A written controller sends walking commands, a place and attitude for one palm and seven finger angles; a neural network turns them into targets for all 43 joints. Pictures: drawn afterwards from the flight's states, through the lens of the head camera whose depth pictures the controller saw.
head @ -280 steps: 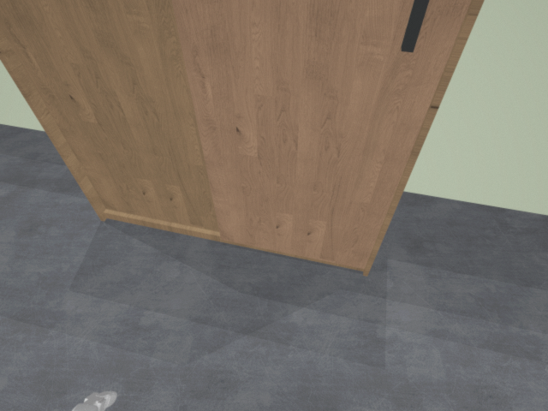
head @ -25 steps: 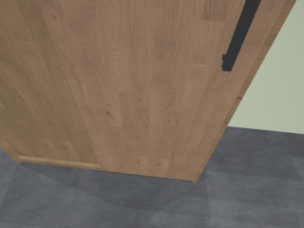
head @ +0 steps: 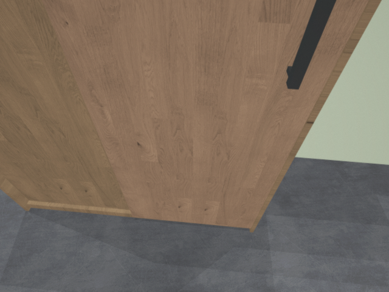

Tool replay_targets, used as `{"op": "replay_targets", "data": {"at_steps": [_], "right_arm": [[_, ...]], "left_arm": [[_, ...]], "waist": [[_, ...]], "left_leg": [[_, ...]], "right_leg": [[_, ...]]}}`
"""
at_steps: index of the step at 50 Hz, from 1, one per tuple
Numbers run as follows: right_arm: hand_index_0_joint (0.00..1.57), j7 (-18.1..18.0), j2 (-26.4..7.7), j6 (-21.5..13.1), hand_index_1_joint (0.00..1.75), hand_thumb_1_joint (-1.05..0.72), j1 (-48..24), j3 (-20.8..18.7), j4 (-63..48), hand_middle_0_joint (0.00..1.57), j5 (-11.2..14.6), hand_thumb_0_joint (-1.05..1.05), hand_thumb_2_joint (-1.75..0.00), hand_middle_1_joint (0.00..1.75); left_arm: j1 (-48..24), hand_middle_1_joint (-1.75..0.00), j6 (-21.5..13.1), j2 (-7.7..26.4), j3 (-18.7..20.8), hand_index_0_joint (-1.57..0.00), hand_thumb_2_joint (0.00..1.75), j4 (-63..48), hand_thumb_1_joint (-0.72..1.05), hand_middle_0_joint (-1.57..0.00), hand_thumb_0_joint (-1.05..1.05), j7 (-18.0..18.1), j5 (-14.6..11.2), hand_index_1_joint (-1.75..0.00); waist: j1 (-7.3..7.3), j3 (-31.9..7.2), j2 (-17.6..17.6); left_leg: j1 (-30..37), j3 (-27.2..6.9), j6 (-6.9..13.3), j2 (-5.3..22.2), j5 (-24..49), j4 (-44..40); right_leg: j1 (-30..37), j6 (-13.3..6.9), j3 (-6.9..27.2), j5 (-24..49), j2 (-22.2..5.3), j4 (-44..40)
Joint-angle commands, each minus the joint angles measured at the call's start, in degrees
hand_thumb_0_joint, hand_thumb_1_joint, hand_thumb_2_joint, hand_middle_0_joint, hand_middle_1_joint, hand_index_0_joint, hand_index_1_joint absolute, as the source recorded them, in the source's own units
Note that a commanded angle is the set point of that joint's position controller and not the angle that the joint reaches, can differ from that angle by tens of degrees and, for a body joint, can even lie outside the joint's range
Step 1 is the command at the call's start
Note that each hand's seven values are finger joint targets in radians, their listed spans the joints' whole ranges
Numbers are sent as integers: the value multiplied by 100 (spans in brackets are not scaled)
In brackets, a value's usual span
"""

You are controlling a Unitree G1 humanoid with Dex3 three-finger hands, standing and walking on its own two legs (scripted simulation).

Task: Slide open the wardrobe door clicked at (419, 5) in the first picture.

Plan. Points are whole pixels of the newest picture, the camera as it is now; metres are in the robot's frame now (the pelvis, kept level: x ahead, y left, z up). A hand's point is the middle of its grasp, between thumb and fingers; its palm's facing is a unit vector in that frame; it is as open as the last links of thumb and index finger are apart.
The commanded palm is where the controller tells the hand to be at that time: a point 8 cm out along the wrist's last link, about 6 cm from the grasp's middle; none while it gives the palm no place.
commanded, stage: raise the hand with hooked fingers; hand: right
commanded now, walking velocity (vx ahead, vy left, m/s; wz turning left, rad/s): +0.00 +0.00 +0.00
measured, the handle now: (305, 40) +0.52 -0.18 +0.27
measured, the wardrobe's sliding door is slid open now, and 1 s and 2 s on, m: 0.00 0.00 0.00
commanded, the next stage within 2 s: none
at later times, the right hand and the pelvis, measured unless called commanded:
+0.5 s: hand (316, 291) +0.15 -0.21 -0.01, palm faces +0.16 +0.99 +0.00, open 8.7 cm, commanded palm +0.13 -0.26 +0.02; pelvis -0.01 +0.00 -0.05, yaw -1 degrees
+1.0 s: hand (367, 230) +0.21 -0.25 +0.12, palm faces +0.11 +0.99 -0.08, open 11.7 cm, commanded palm +0.17 -0.30 +0.13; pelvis +0.00 -0.02 -0.02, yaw -2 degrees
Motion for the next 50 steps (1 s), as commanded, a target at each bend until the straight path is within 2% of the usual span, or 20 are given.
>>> {"op": "replay_targets", "data": {"at_steps": [1, 2, 3, 4, 5, 6, 7, 8, 9, 12, 14, 15, 19, 23, 25, 28, 32, 37, 44, 50], "right_arm": [[20, -24, -693, -127, 30, -90, 269, -111, -197, 20, 8, 0, -90, 30], [20, -25, -702, -127, 30, -90, 263, -118, -202, 20, 10, 0, -90, 30], [20, -267, -665, -183, 30, -90, 924, -108, 102, 20, -11, 0, -90, 30], [20, -193, -1969, -1495, 32, -88, -3589, -841, -8770, 20, 1218, 0, -89, 32], [20, -603, -2529, -1438, 33, -85, -2502, -1504, -8355, 20, 900, 0, -88, 33], [21, -580, -417, -697, 34, -83, 310, -300, -7020, 21, 914, 0, -87, 34], [21, -559, -37, -507, 36, -81, 601, -316, -6500, 21, 1135, 0, -86, 36], [21, -445, -222, -826, 37, -78, 64, -357, -7062, 21, 1199, 0, -85, 37], [21, -329, -438, -1180, 39, -76, 242, -725, -6833, 21, 1158, 0, -84, 39], [22, 586, 174, -2311, 43, -69, 2265, -716, -5581, 22, 1348, 0, -81, 43], [22, 1422, -21, -3094, 47, -64, 2692, -906, -5493, 22, 1478, 0, -79, 47], [22, 1742, -414, -3088, 48, -62, 2979, -1324, -5243, 22, 1497, 0, -78, 48], [23, 1925, -728, -2333, 54, -53, 2126, -1614, -7167, 23, 1919, 0, -74, 54], [23, 1283, -845, -2577, 60, -43, 1043, -1581, -8936, 23, 1735, 0, -70, 60], [24, 1224, -850, -2836, 63, -39, 277, -1182, -9395, 24, 1629, 0, -68, 63], [24, 1497, -864, -2839, 68, -32, 214, -958, -9011, 24, 1572, 0, -65, 68], [25, 1820, -1265, -1914, 74, -22, 364, -1335, -8521, 25, 1654, 0, -61, 74], [26, 1709, -1582, -876, 81, -11, 645, -2263, -8349, 26, 2067, 0, -56, 81], [27, 1649, -1515, -684, 92, 6, 46, -2178, -8763, 27, 2126, 0, -49, 92], [28, 1777, -2136, -179, 100, 20, -950, -2603, -8740, 28, 2097, 0, -43, 100]], "left_arm": [[352, -30, -68, 636, 117, -20, 90, -128, 90, -20, 0, 30, 4, -30], [343, -30, -67, 630, 121, -20, 90, -119, 90, -20, 0, 31, 5, -30], [-207, -30, -83, 665, 174, -20, 90, -461, 90, -20, 0, -8, -64, -30], [-92, -30, -936, 1552, 242, -20, 90, -2492, 90, -20, 0, 261, -352, -30], [-527, -30, -1349, 936, 103, -20, 90, -2216, 90, -20, 0, 521, -354, -30], [-439, -30, -1602, 744, 178, -20, 90, -2454, 90, -20, 0, 478, -312, -30], [-379, -30, -1675, 883, 197, -20, 90, -2271, 90, -20, 0, 479, -420, -30], [-504, -30, -1784, 1056, 276, -20, 90, -2666, 90, -20, 0, 436, -381, -30], [-405, -30, -1853, 1109, 388, -20, 90, -2708, 90, -20, 0, 393, -254, -30], [-602, -30, -1878, 1024, 518, -20, 90, -3187, 90, -20, 0, 92, -119, -30], [-742, -30, -1726, 1133, 637, -20, 90, -3574, 90, -20, 0, -135, -100, -30], [-788, -30, -1630, 1200, 696, -20, 90, -3795, 90, -20, 0, -203, -161, -30], [-977, -30, -1361, 1090, 567, -20, 90, -4527, 90, -20, 0, -18, -307, -30], [-355, -30, -1348, 969, 489, -20, 90, -4477, 90, -20, 0, 95, -198, -30], [-151, -30, -1404, 1039, 400, -20, 90, -4321, 90, -20, 0, 124, -156, -30], [-195, -30, -1564, 1113, 336, -20, 90, -4103, 90, -20, 0, 196, -237, -30], [-444, -30, -1666, 1133, 235, -20, 90, -4093, 90, -20, 0, 329, -375, -30], [-735, -30, -1678, 986, 112, -20, 90, -4095, 90, -20, 0, 367, -382, -30], [-557, -30, -2004, 1060, 18, -20, 90, -3956, 90, -20, 0, 301, -379, -30], [-624, -30, -2056, 1173, 0, -20, 90, -3835, 90, -20, 0, 454, -433, -30]], "waist": [[-2, -53, 20], [1, -48, 29], [-251, -122, 235], [443, -2833, -972], [162, -2271, -1309], [82, -1547, -1120], [141, -801, -434], [267, -202, -178], [254, -320, 253], [-248, -194, 1316], [-269, -394, 1259], [-410, -508, 741], [-451, -1280, 301], [-82, -1779, -602], [276, -1657, -481], [376, -1406, -619], [97, -1425, -649], [-303, -1447, -97], [-248, -1245, -274], [-320, -1044, -350]], "left_leg": [[261, -625, 146, 587, 888, -429], [256, -631, 154, 587, 916, -421], [272, -936, -17, 974, 3317, -283], [907, -669, 81, 391, 2071, 48], [585, -521, 89, 25, 927, 234], [209, 74, 100, -41, 268, 308], [-244, 158, 16, -14, 101, 194], [-698, 139, -40, 18, -202, 159], [-950, 164, -50, 16, -519, 221], [-1415, 161, -30, -41, -842, 914], [-1401, 6, 20, 0, -512, 1327], [-1250, -164, 83, 76, -227, 1419], [-1110, -351, -24, 126, -402, 1394], [-1284, -154, 5, -49, 581, 1733], [-1589, -122, -10, -120, 723, 1787], [-1752, -73, 2, -116, 182, 1584], [-1217, -73, 19, -50, -247, 1179], [-344, 102, -21, -36, 471, 931], [-248, 215, -21, -90, 739, 696], [10, 143, -4, -81, 586, 331]], "right_leg": [[-402, -141, 437, 873, -502, -451], [-407, -136, 422, 878, -508, -443], [-665, 24, 89, 843, -563, 786], [551, -163, 197, 1217, 138, -76], [505, -132, -98, 1093, 43, -39], [-191, -78, 94, 900, 8, -224], [-596, -19, 236, 575, 24, -73], [-899, -57, 362, 270, 54, 137], [-1168, -57, 335, 134, 90, 374], [-2283, 72, 180, -4, 133, 1114], [-2755, 117, 95, -30, 212, 1649], [-2790, 79, 28, 101, 269, 1801], [-2768, -59, -101, 22, 337, 1880], [-2095, -123, 191, 741, 161, 2025], [-1932, -166, 332, 802, 96, 2176], [-1875, -163, 444, 358, 48, 2058], [-1820, -153, 515, 16, 43, 1589], [-1707, -100, 518, 679, 39, 1114], [-1192, -44, 495, 1008, 20, 734], [-839, -100, 503, 931, 50, 426]]}}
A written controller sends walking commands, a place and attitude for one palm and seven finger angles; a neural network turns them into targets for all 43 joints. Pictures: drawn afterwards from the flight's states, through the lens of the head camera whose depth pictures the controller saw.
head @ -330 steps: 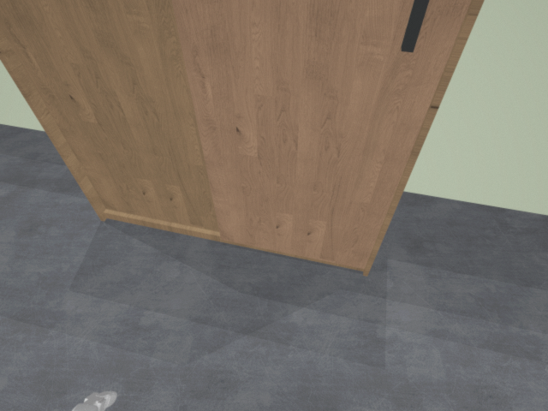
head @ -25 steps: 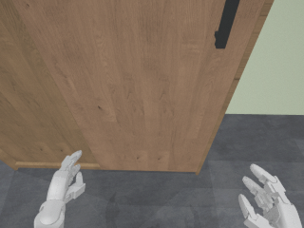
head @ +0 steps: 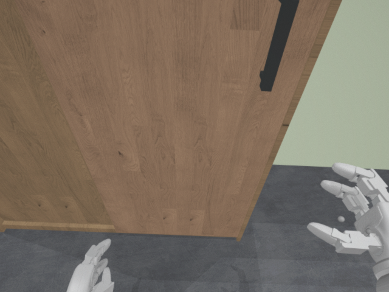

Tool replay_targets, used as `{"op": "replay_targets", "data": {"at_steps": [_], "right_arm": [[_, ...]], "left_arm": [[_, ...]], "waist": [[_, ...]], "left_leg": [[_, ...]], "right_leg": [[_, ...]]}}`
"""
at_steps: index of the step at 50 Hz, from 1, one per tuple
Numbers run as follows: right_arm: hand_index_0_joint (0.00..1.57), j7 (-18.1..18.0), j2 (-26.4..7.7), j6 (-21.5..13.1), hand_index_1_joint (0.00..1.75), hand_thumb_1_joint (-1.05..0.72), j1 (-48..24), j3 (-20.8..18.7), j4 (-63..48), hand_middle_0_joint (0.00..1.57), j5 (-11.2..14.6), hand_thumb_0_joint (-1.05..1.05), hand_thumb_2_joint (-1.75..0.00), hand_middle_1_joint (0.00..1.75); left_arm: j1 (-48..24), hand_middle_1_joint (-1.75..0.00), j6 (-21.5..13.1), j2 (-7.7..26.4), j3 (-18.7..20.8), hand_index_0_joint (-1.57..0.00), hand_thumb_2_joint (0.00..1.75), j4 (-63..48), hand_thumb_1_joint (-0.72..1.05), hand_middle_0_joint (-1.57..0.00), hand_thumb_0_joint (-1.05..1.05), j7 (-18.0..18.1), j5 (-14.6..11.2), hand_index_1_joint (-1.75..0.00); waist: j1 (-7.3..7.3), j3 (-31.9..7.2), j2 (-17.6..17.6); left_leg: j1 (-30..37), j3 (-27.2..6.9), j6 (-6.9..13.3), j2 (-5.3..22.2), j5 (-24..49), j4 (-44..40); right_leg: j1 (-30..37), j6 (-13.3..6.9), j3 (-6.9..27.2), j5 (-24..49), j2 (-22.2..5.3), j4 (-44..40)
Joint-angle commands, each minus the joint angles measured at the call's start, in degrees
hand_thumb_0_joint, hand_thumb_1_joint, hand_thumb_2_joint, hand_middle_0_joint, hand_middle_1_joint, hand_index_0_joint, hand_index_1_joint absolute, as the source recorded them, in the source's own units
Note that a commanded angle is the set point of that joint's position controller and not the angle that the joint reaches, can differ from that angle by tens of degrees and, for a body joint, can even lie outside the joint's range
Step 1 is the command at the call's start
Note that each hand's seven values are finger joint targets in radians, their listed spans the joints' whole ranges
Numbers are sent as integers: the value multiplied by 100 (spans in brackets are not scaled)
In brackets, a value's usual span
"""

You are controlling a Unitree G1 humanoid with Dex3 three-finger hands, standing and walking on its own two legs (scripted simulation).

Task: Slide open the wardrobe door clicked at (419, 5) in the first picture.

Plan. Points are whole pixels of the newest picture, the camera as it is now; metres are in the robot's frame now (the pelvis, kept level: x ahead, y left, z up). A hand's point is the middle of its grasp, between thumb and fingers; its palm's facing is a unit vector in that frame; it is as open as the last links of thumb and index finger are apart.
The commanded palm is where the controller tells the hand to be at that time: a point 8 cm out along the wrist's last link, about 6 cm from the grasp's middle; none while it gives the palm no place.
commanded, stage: raise the hand with hooked fingers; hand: right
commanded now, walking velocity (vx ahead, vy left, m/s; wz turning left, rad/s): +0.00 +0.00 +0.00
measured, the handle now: (274, 45) +0.53 -0.14 +0.29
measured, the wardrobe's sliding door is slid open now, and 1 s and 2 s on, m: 0.00 0.00 0.00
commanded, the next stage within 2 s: move the hooked fingers beside the handle in 1.16 s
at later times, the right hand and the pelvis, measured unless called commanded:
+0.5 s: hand out of the picture +0.25 -0.27 +0.25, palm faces +0.13 +0.99 -0.11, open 13.9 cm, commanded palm +0.21 -0.31 +0.26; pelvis -0.01 +0.01 +0.01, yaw -1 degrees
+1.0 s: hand out of the picture +0.27 -0.27 +0.28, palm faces +0.11 +0.99 -0.09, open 14.0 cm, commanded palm +0.23 -0.31 +0.29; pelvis -0.01 +0.01 +0.01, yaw +0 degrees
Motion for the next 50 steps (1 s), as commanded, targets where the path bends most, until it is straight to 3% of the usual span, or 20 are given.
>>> {"op": "replay_targets", "data": {"at_steps": [1, 3, 7, 10, 13, 16, 18, 21, 22, 25, 27, 29, 32, 33, 38, 42, 44, 45, 46, 50], "right_arm": [[28, 84, -1323, -33, 102, 22, -1486, -757, -1230, 28, 108, 0, -42, 102], [28, 115, -1432, 78, 105, 27, -1726, -868, -1316, 28, 129, 0, -40, 105], [29, 246, -1600, 452, 111, 36, -2233, -1055, -1011, 29, 232, 0, -36, 111], [29, 361, -1785, 824, 115, 43, -2536, -1179, -744, 29, 234, 0, -33, 115], [30, 408, -1909, 1149, 120, 50, -3160, -1161, -702, 30, 172, 0, -30, 120], [30, 455, -2113, 1401, 120, 50, -3687, -1209, -698, 30, 122, 0, -30, 120], [30, 473, -2263, 1518, 120, 50, -3974, -1310, -625, 30, 103, 0, -30, 120], [30, 545, -2570, 1703, 120, 50, -4289, -1548, -445, 30, 116, 0, -30, 120], [30, 574, -2620, 1775, 120, 50, -4380, -1577, -268, 30, 119, 0, -30, 120], [30, 681, -2726, 2026, 120, 50, -4672, -1535, 237, 30, 122, 0, -30, 120], [30, 757, -2871, 2141, 120, 50, -5091, -1502, 297, 30, 66, 0, -30, 120], [30, 795, -3012, 2184, 120, 50, -5506, -1505, 192, 30, 24, 0, -30, 120], [30, 868, -3271, 2234, 120, 50, -5777, -1655, 314, 30, 21, 0, -30, 120], [30, 888, -3357, 2263, 120, 50, -5929, -1684, 350, 30, 0, 0, -30, 120], [30, 1061, -3011, 2570, 120, 50, -5192, -1467, 1099, 30, 57, 0, -30, 120], [30, 945, -3308, 2473, 120, 50, -5495, -1734, 312, 30, 69, 0, -30, 120], [30, 879, -3273, 2363, 120, 50, -5530, -1780, 212, 30, 93, 0, -30, 120], [30, 832, -3386, 2311, 120, 50, -5448, -1913, 123, 30, 123, 0, -30, 120], [30, 802, -3379, 2290, 120, 50, -5564, -1889, 51, 30, 83, 0, -30, 120], [30, 724, -3200, 2366, 120, 50, -5598, -1689, 282, 30, 16, 0, -30, 120]], "left_arm": [[-962, -30, -423, 664, 244, -20, 90, -1013, 90, -20, 0, 137, -38, -30], [-997, -30, -434, 655, 226, -20, 90, -995, 90, -20, 0, 158, -42, -30], [-1110, -30, -355, 669, 179, -20, 90, -943, 90, -20, 0, 185, -73, -30], [-1194, -30, -253, 690, 146, -20, 90, -953, 90, -20, 0, 176, -97, -30], [-1304, -30, -133, 671, 96, -20, 90, -990, 90, -20, 0, 177, -142, -30], [-1406, -30, -28, 649, 39, -20, 90, -1025, 90, -20, 0, 181, -162, -30], [-1448, -30, 15, 654, 24, -20, 90, -1030, 90, -20, 0, 184, -169, -30], [-1554, -30, 99, 660, -10, -20, 90, -1025, 90, -20, 0, 157, -170, -30], [-1552, -30, 121, 677, -9, -20, 90, -1009, 90, -20, 0, 160, -176, -30], [-1630, -30, 200, 713, -25, -20, 90, -983, 90, -20, 0, 133, -222, -30], [-1696, -30, 222, 740, -31, -20, 90, -1003, 90, -20, 0, 127, -242, -30], [-1750, -30, 218, 744, -36, -20, 90, -1041, 90, -20, 0, 119, -257, -30], [-1778, -30, 240, 763, -34, -20, 90, -1031, 90, -20, 0, 98, -254, -30], [-1789, -30, 243, 772, -36, -20, 90, -1037, 90, -20, 0, 99, -261, -30], [-1729, -30, 371, 869, 7, -20, 90, -1061, 90, -20, 0, 7, -316, -30], [-1835, -30, 381, 826, 22, -20, 90, -1220, 90, -20, 0, -18, -289, -30], [-1791, -30, 357, 808, 20, -20, 90, -1193, 90, -20, 0, 4, -277, -30], [-1808, -30, 348, 796, 30, -20, 90, -1188, 90, -20, 0, 1, -249, -30], [-1814, -30, 342, 800, 13, -20, 90, -1167, 90, -20, 0, 9, -261, -30], [-1779, -30, 316, 779, 18, -20, 90, -1094, 90, -20, 0, 57, -266, -30]], "waist": [[-120, -510, -212], [-155, -604, -339], [-170, -400, -210], [-214, -303, -370], [-165, -315, -312], [-158, -412, -484], [-159, -516, -274], [-210, -627, -329], [-198, -628, -108], [-193, -411, -100], [-164, -544, -231], [-155, -687, -370], [-189, -833, -218], [-192, -847, -399], [-196, -497, 74], [-260, -885, -198], [-234, -878, -207], [-293, -868, -149], [-260, -890, -370], [-221, -634, -403]], "left_leg": [[692, -13, 141, -159, 1144, -621], [809, 5, 153, -167, 1315, -652], [908, -22, 153, -175, 1461, -845], [958, -76, 171, -184, 1492, -959], [938, -60, 160, -173, 1357, -1039], [1016, -94, 178, -162, 1325, -1123], [1061, -66, 167, -173, 1361, -1135], [1189, -109, 187, -143, 1467, -1200], [1188, -81, 176, -148, 1467, -1196], [1108, -157, 184, -113, 1251, -1321], [1067, -193, 175, -85, 1182, -1314], [1088, -186, 185, -72, 1161, -1299], [1221, -228, 196, -53, 1270, -1288], [1179, -238, 196, -50, 1238, -1296], [990, -209, 175, -58, 1194, -1254], [1108, -227, 199, -64, 1223, -1206], [1081, -186, 186, -93, 1179, -1205], [1205, -251, 202, -73, 1223, -1236], [1161, -246, 198, -71, 1227, -1231], [1003, -264, 200, -69, 982, -1308]], "right_leg": [[187, 53, 297, 1677, 26, -992], [392, 73, 321, 1870, 29, -1068], [531, 62, 316, 1907, 44, -1198], [603, 56, 310, 1903, 59, -1262], [713, 40, 324, 1802, 55, -1370], [847, 41, 329, 1782, 75, -1442], [915, 33, 365, 1822, 74, -1480], [955, 24, 344, 1895, 97, -1495], [938, 15, 364, 1898, 90, -1509], [820, 3, 354, 1704, 92, -1512], [886, -9, 351, 1644, 100, -1506], [971, -8, 363, 1658, 113, -1519], [970, -28, 383, 1761, 105, -1501], [992, -25, 371, 1733, 123, -1508], [718, -15, 366, 1641, 95, -1501], [889, -22, 355, 1765, 121, -1464], [947, -20, 347, 1743, 114, -1491], [877, -23, 349, 1794, 100, -1455], [917, -23, 312, 1774, 114, -1471], [893, -13, 321, 1567, 93, -1508]]}}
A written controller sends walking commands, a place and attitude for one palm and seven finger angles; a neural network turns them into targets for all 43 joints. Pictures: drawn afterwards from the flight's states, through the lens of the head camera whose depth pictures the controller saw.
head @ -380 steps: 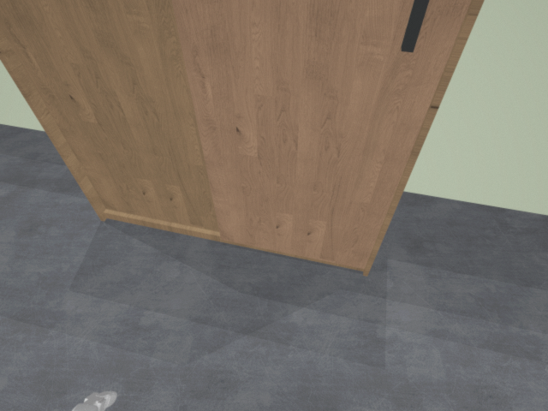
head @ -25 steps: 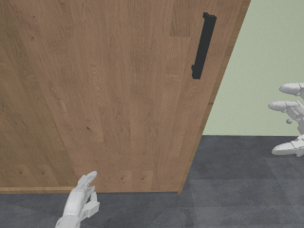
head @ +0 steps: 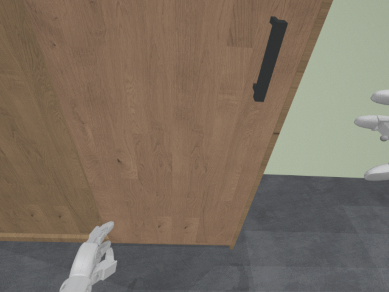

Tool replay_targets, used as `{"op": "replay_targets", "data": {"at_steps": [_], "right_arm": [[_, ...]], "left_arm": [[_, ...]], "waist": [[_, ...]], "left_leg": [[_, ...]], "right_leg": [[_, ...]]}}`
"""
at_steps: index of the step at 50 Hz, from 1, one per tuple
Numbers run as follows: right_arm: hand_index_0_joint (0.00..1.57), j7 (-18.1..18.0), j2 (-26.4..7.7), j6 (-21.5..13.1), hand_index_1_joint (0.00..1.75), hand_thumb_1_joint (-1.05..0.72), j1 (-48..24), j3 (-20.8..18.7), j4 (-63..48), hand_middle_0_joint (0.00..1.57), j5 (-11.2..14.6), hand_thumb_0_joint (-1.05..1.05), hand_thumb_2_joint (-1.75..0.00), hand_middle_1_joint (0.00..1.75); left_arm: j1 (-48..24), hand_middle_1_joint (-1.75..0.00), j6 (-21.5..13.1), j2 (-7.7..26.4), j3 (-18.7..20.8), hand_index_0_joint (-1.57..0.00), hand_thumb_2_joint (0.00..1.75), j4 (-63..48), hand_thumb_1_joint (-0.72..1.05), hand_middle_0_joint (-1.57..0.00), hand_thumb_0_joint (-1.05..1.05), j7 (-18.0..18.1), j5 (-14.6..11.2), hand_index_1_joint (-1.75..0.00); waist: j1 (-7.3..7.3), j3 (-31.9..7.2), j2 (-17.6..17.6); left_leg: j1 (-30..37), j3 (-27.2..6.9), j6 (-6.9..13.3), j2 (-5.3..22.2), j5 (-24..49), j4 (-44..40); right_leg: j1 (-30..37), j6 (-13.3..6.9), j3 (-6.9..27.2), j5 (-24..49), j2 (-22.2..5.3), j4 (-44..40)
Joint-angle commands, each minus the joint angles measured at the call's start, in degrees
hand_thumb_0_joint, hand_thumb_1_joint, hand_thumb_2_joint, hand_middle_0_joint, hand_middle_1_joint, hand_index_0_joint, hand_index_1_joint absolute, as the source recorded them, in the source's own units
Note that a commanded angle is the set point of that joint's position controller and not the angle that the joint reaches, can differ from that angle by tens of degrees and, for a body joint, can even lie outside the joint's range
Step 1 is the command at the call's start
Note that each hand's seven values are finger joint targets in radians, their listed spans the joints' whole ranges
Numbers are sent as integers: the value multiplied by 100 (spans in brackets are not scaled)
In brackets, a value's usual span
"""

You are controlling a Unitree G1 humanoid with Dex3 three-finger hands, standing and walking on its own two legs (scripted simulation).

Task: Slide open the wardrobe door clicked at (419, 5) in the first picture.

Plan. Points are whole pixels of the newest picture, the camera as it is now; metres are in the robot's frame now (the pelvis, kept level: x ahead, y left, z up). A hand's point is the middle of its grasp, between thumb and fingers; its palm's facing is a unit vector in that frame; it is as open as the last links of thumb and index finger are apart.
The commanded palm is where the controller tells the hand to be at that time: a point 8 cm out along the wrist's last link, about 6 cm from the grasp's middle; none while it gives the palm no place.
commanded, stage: raise the hand with hooked fingers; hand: right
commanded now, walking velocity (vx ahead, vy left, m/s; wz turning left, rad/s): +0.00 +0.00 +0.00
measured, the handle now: (266, 60) +0.54 -0.15 +0.27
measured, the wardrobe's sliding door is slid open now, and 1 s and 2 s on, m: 0.00 0.00 0.00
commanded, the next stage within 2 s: move the hooked fingers beside the handle in 0.16 s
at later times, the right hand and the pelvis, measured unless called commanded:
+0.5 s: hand (364, 125) +0.31 -0.26 +0.27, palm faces +0.08 +0.99 -0.09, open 14.0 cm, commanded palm +0.28 -0.30 +0.27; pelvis +0.00 +0.00 +0.00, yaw -1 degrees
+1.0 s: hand (332, 102) +0.37 -0.24 +0.27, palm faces +0.06 +1.00 -0.06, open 14.0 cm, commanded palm +0.34 -0.28 +0.27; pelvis +0.01 +0.00 +0.00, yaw +0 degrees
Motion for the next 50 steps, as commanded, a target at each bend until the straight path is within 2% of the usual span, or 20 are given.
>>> {"op": "replay_targets", "data": {"at_steps": [1, 2, 6, 8, 10, 14, 20, 22, 28, 29, 30, 32, 34, 38, 42, 44, 45, 47, 48, 50], "right_arm": [[30, -97, -1849, -384, 120, 50, -2263, -452, -1103, 30, 35, 0, -30, 120], [30, -77, -1828, -367, 120, 50, -2264, -418, -1100, 30, 13, 0, -30, 120], [30, 17, -1793, -303, 120, 50, -2154, -357, -931, 30, 38, 0, -30, 120], [30, 50, -1793, -300, 120, 50, -2196, -364, -966, 30, 43, 0, -30, 120], [30, 53, -1844, -299, 120, 50, -2048, -434, -888, 30, 79, 0, -30, 120], [30, 76, -1845, -278, 120, 50, -2115, -448, -778, 30, 73, 0, -30, 120], [30, -86, -1262, -329, 120, 50, -3033, 343, -810, 30, -57, 0, -30, 120], [30, -175, -1295, -307, 120, 50, -3148, 333, -666, 30, -119, 0, -30, 120], [30, -415, -1613, -235, 120, 50, -3103, -64, -392, 30, -228, 0, -30, 120], [30, -421, -1520, -220, 120, 50, -3129, -3, -322, 30, -221, 0, -30, 120], [30, -436, -1678, -210, 120, 50, -2995, -125, -232, 30, -245, 0, -30, 120], [30, -446, -1500, -215, 120, 50, -3255, 68, -267, 30, -273, 0, -30, 120], [30, -438, -1363, -240, 120, 50, -3344, 221, -309, 30, -304, 0, -30, 120], [30, -466, -1189, -273, 120, 50, -3539, 402, -282, 30, -300, 0, -30, 120], [30, -578, -1304, -257, 120, 50, -3839, 371, 91, 30, -359, 0, -30, 120], [30, -636, -1152, -283, 120, 50, -4129, 560, 56, 30, -405, 0, -30, 120], [30, -669, -1241, -320, 120, 50, -4096, 492, 56, 30, -410, 0, -30, 120], [30, -688, -1435, -343, 120, 50, -4114, 301, 287, 30, -425, 0, -30, 120], [30, -671, -1360, -377, 120, 50, -4294, 410, 317, 30, -448, 0, -30, 120], [30, -668, -1229, -402, 120, 50, -4243, 539, 475, 30, -454, 0, -30, 120]], "left_arm": [[-1083, -30, -378, 558, 208, -20, 90, -985, 90, -20, 0, 43, 5, -30], [-1095, -30, -391, 552, 216, -20, 90, -990, 90, -20, 0, 56, 5, -30], [-1061, -30, -354, 560, 189, -20, 90, -969, 90, -20, 0, 57, -2, -30], [-1068, -30, -354, 550, 193, -20, 90, -981, 90, -20, 0, 54, 3, -30], [-1076, -30, -338, 533, 191, -20, 90, -991, 90, -20, 0, 35, 19, -30], [-1065, -30, -314, 552, 194, -20, 90, -974, 90, -20, 0, 19, 4, -30], [-1062, -30, -331, 478, 171, -20, 90, -914, 90, -20, 0, 65, -10, -30], [-1050, -30, -325, 495, 180, -20, 90, -887, 90, -20, 0, 87, -9, -30], [-1063, -30, -201, 496, 196, -20, 90, -896, 90, -20, 0, 31, 33, -30], [-1069, -30, -186, 495, 197, -20, 90, -909, 90, -20, 0, 20, 31, -30], [-1049, -30, -146, 503, 215, -20, 90, -916, 90, -20, 0, 1, 36, -30], [-1053, -30, -115, 493, 214, -20, 90, -946, 90, -20, 0, -3, 13, -30], [-1035, -30, -99, 482, 233, -20, 90, -969, 90, -20, 0, 1, 2, -30], [-990, -30, -71, 473, 246, -20, 90, -955, 90, -20, 0, 14, 2, -30], [-932, -30, -35, 523, 271, -20, 90, -868, 90, -20, 0, 49, 1, -30], [-923, -30, -38, 499, 274, -20, 90, -867, 90, -20, 0, 57, 3, -30], [-905, -30, -33, 500, 288, -20, 90, -854, 90, -20, 0, 53, 24, -30], [-880, -30, -7, 515, 290, -20, 90, -845, 90, -20, 0, 67, 25, -30], [-855, -30, 12, 517, 293, -20, 90, -815, 90, -20, 0, 72, 21, -30], [-816, -30, 26, 498, 299, -20, 90, -834, 90, -20, 0, 55, 16, -30]], "waist": [[-16, -834, -285], [-18, -927, -455], [7, -897, -134], [15, -974, -247], [-39, -911, -96], [8, -934, -114], [143, -801, -317], [148, -915, -139], [-12, -1262, 18], [7, -1266, 73], [-56, -1255, 87], [29, -1293, 77], [66, -1348, -160], [119, -1329, -55], [149, -1241, 89], [186, -1307, -188], [152, -1381, 73], [143, -1507, 162], [205, -1488, 33], [175, -1406, 55]], "left_leg": [[184, -237, 93, -46, 542, -439], [180, -241, 101, -46, 620, -411], [212, -223, 81, -61, 671, -429], [180, -184, 83, -78, 818, -391], [249, -207, 94, -76, 847, -420], [186, -163, 76, -81, 973, -386], [-41, -168, 97, -78, 680, -448], [-32, -161, 82, -72, 604, -436], [393, -140, 116, -45, 1148, -322], [418, -150, 104, -38, 1239, -312], [496, -164, 117, -47, 1295, -339], [465, -161, 104, -36, 1408, -312], [405, -178, 115, -37, 1481, -293], [325, -173, 112, -58, 1472, -314], [294, -188, 106, -53, 1314, -369], [253, -196, 123, -41, 1306, -362], [342, -199, 118, -55, 1377, -389], [484, -232, 103, -39, 1489, -368], [452, -236, 107, -32, 1563, -372], [416, -220, 122, -41, 1562, -386]], "right_leg": [[12, -93, 328, 974, 78, -480], [82, -93, 326, 1026, 95, -463], [35, -101, 343, 1035, 78, -455], [130, -100, 342, 1152, 92, -448], [41, -95, 360, 1185, 90, -427], [79, -102, 340, 1264, 90, -440], [197, -67, 397, 1046, 92, -492], [197, -86, 404, 961, 101, -512], [89, -71, 364, 1465, 106, -510], [65, -84, 339, 1505, 114, -501], [14, -86, 323, 1585, 96, -487], [55, -89, 297, 1625, 99, -496], [174, -84, 263, 1693, 97, -464], [230, -88, 274, 1676, 85, -476], [116, -102, 283, 1534, 85, -505], [204, -83, 282, 1557, 97, -505], [220, -101, 289, 1630, 83, -497], [151, -129, 244, 1637, 101, -490], [178, -124, 215, 1684, 100, -483], [167, -107, 229, 1710, 83, -493]]}}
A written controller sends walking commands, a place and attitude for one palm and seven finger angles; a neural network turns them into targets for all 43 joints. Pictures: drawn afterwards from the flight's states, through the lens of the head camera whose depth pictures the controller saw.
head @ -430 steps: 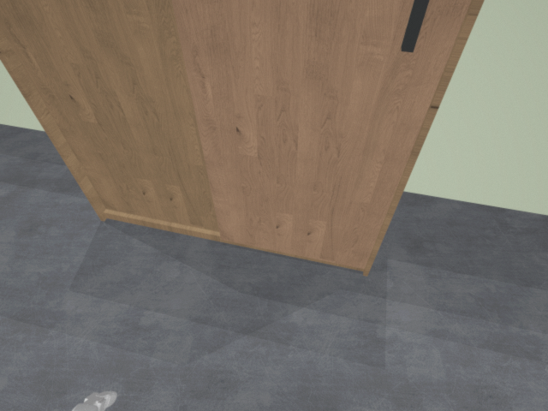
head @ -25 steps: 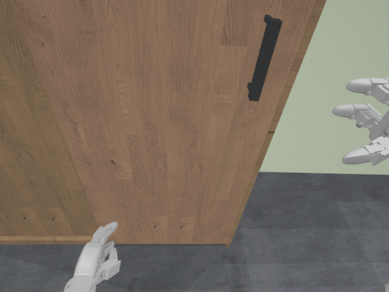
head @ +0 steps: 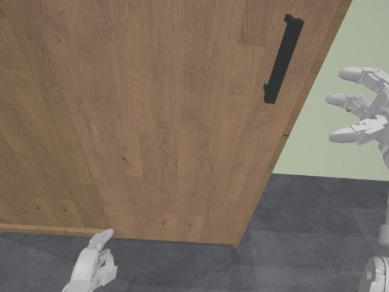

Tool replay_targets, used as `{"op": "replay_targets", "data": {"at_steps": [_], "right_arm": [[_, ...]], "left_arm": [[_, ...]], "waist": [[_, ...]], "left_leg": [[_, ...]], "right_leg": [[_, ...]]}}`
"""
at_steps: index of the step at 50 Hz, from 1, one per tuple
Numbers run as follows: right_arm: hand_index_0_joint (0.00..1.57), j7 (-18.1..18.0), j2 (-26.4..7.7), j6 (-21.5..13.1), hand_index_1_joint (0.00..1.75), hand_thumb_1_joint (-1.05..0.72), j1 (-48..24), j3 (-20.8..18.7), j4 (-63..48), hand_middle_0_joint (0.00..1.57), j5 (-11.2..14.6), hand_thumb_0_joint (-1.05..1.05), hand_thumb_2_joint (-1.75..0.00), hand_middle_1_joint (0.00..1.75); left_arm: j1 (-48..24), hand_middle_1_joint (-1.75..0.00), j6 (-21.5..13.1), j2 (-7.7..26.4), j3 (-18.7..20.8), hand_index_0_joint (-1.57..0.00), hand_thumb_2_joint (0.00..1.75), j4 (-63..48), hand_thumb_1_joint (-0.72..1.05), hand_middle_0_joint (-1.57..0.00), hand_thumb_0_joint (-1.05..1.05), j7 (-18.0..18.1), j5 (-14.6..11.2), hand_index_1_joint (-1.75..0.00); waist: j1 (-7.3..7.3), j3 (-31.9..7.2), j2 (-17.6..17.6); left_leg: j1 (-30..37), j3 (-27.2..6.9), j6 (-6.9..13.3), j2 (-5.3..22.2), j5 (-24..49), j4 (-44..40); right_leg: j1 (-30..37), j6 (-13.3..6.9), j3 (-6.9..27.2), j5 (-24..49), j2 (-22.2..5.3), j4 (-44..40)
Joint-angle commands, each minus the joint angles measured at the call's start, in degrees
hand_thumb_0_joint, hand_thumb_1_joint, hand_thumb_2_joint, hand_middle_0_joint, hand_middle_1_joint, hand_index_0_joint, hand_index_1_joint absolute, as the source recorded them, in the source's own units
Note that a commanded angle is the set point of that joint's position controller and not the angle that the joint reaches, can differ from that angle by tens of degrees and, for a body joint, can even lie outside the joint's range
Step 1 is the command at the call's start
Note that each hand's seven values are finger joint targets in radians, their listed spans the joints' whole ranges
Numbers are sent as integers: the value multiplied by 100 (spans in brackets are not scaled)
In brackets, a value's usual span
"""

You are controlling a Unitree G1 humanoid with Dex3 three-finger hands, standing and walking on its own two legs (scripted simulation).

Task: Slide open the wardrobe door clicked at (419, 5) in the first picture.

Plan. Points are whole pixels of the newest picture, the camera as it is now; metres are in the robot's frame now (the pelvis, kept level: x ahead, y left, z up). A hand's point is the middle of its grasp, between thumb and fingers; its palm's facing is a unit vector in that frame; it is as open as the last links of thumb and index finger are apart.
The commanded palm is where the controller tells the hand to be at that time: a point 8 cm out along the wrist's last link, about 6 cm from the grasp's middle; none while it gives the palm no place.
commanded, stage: move the hooked fingers beside the handle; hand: right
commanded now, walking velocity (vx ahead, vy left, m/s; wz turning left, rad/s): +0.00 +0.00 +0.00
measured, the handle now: (278, 61) +0.53 -0.16 +0.27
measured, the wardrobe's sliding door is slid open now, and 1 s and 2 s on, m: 0.00 0.00 0.00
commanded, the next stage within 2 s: feel for the door with the fingertips in 1.66 s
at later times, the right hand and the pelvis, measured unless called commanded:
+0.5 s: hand (323, 88) +0.42 -0.22 +0.27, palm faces +0.04 +1.00 -0.02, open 14.0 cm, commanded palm +0.40 -0.27 +0.27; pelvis +0.00 -0.01 +0.00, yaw +1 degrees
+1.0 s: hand (309, 73) +0.46 -0.20 +0.28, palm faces +0.02 +1.00 +0.00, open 14.0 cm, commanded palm +0.43 -0.26 +0.27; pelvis +0.01 -0.01 +0.00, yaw +2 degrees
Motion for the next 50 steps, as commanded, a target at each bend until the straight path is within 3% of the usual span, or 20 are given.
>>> {"op": "replay_targets", "data": {"at_steps": [1, 3, 7, 8, 11, 14, 15, 18, 21, 22, 24, 25, 27, 30, 35, 38, 41, 43, 45, 50], "right_arm": [[30, -14, -1558, -483, 120, 50, -2798, -260, -801, 30, 36, 0, -30, 120], [30, -38, -1550, -489, 120, 50, -2918, -234, -506, 30, 4, 0, -30, 120], [30, -92, -1532, -632, 120, 50, -3197, -168, -568, 30, -54, 0, -30, 120], [30, -96, -1410, -641, 120, 50, -3296, -66, -428, 30, -34, 0, -30, 120], [30, -143, -1679, -684, 120, 50, -3300, -294, -17, 30, -48, 0, -30, 120], [30, -200, -1352, -746, 120, 50, -3782, 97, 169, 30, -132, 0, -30, 120], [30, -231, -1479, -806, 120, 50, -3832, 22, 223, 30, -155, 0, -30, 120], [30, -260, -1522, -953, 120, 50, -4022, -43, 109, 30, -173, 0, -30, 120], [30, -280, -1542, -1004, 120, 50, -3979, -106, 460, 30, -156, 0, -30, 120], [30, -293, -1701, -991, 120, 50, -3906, -228, 603, 30, -199, 0, -30, 120], [30, -320, -1553, -973, 120, 50, -4138, -43, 845, 30, -241, 0, -30, 120], [30, -333, -1564, -994, 120, 50, -4058, -57, 880, 30, -248, 0, -30, 120], [30, -354, -1777, -1089, 120, 50, -4235, -192, 699, 30, -311, 0, -30, 120], [30, -321, -1641, -1216, 120, 50, -4270, -65, 677, 30, -298, 0, -30, 120], [30, -296, -1467, -1194, 120, 50, -4531, 119, 1377, 30, -299, 0, -30, 120], [30, -383, -1230, -1263, 120, 50, -5158, 399, 1501, 30, -374, 0, -30, 120], [30, -483, -1539, -1444, 120, 50, -5418, 145, 1634, 30, -381, 0, -30, 120], [30, -505, -1256, -1553, 120, 50, -5557, 332, 1731, 30, -417, 0, -30, 120], [30, -542, -1492, -1665, 120, 50, -5196, 81, 1698, 30, -434, 0, -30, 120], [30, -518, -1643, -1522, 120, 50, -4455, -134, 2044, 30, -492, 0, -30, 120]], "left_arm": [[-795, -30, -278, 620, 250, -20, 90, -937, 90, -20, 0, 29, -4, -30], [-724, -30, -258, 636, 266, -20, 90, -904, 90, -20, 0, 41, -4, -30], [-679, -30, -253, 611, 282, -20, 90, -955, 90, -20, 0, 34, 9, -30], [-655, -30, -252, 609, 280, -20, 90, -926, 90, -20, 0, 41, 11, -30], [-552, -30, -207, 659, 294, -20, 90, -862, 90, -20, 0, 45, 17, -30], [-483, -30, -209, 642, 308, -20, 90, -826, 90, -20, 0, 62, 7, -30], [-420, -30, -206, 666, 332, -20, 90, -791, 90, -20, 0, 61, 26, -30], [-364, -30, -222, 646, 338, -20, 90, -821, 90, -20, 0, 57, 43, -30], [-263, -30, -206, 678, 360, -20, 90, -758, 90, -20, 0, 48, 53, -30], [-237, -30, -182, 692, 366, -20, 90, -748, 90, -20, 0, 51, 50, -30], [-171, -30, -160, 705, 375, -20, 90, -691, 90, -20, 0, 65, 39, -30], [-147, -30, -162, 705, 399, -20, 90, -720, 90, -20, 0, 52, 48, -30], [-102, -30, -153, 718, 411, -20, 90, -750, 90, -20, 0, 42, 65, -30], [-33, -30, -134, 708, 434, -20, 90, -760, 90, -20, 0, 30, 72, -30], [122, -30, -124, 767, 462, -20, 90, -610, 90, -20, 0, 63, 58, -30], [229, -30, -156, 755, 464, -20, 90, -515, 90, -20, 0, 85, 64, -30], [376, -30, -170, 808, 480, -20, 90, -452, 90, -20, 0, 90, 116, -30], [435, -30, -210, 757, 476, -20, 90, -417, 90, -20, 0, 71, 135, -30], [490, -30, -196, 775, 503, -20, 90, -464, 90, -20, 0, 36, 168, -30], [467, -30, -58, 811, 526, -20, 90, -547, 90, -20, 0, -36, 130, -30]], "waist": [[47, -1292, 2], [82, -1252, 111], [65, -1535, -127], [112, -1471, 8], [75, -1379, 197], [205, -1299, -33], [195, -1375, 106], [175, -1712, -41], [176, -1663, 230], [133, -1634, 197], [237, -1481, 194], [192, -1472, 196], [173, -1734, 37], [210, -1869, 56], [338, -1469, 176], [478, -1447, -111], [453, -1751, 57], [475, -1846, -79], [337, -2036, 51], [192, -1694, 316]], "left_leg": [[441, -209, 125, -47, 1474, -255], [383, -206, 122, -55, 1410, -273], [510, -232, 153, -41, 1570, -243], [452, -228, 139, -50, 1566, -261], [490, -240, 135, -51, 1491, -309], [279, -234, 144, -53, 1332, -329], [356, -233, 148, -69, 1374, -354], [553, -259, 170, -58, 1697, -287], [599, -250, 153, -73, 1804, -307], [610, -255, 153, -69, 1746, -307], [461, -255, 145, -68, 1645, -348], [495, -265, 147, -77, 1680, -372], [645, -287, 168, -66, 1891, -316], [729, -275, 172, -80, 2151, -296], [378, -255, 159, -113, 1760, -407], [139, -270, 171, -110, 1561, -422], [345, -279, 173, -117, 1724, -390], [324, -282, 179, -111, 1868, -344], [571, -261, 199, -123, 2119, -297], [708, -250, 187, -113, 2187, -305]], "right_leg": [[172, -104, 236, 1563, 61, -280], [134, -113, 246, 1493, 56, -290], [268, -102, 242, 1692, 55, -279], [260, -111, 238, 1650, 54, -281], [86, -116, 230, 1537, 41, -333], [147, -111, 240, 1443, 24, -347], [172, -117, 236, 1517, 14, -335], [315, -114, 229, 1811, 21, -325], [212, -122, 207, 1838, 8, -337], [141, -113, 191, 1777, -2, -367], [96, -116, 174, 1656, -5, -383], [86, -131, 156, 1711, -4, -369], [175, -124, 158, 1918, -7, -367], [287, -122, 135, 2207, -21, -315], [150, -128, 139, 1799, -31, -369], [241, -106, 199, 1691, -43, -359], [228, -104, 206, 1823, -34, -339], [330, -87, 203, 1991, -35, -301], [353, -82, 197, 2348, -47, -295], [-35, -95, 95, 2257, -65, -394]]}}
